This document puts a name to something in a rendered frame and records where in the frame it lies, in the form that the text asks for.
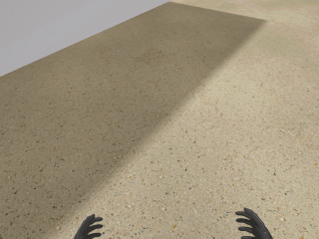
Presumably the robot right hand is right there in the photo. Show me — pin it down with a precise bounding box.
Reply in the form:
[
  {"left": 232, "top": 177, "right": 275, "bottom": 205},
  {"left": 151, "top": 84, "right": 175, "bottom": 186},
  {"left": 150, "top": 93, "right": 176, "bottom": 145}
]
[{"left": 235, "top": 207, "right": 273, "bottom": 239}]

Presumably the robot left hand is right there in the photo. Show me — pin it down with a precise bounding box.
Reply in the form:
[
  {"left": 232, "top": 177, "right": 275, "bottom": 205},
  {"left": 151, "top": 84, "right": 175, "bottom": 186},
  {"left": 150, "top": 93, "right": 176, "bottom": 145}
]
[{"left": 74, "top": 214, "right": 103, "bottom": 239}]

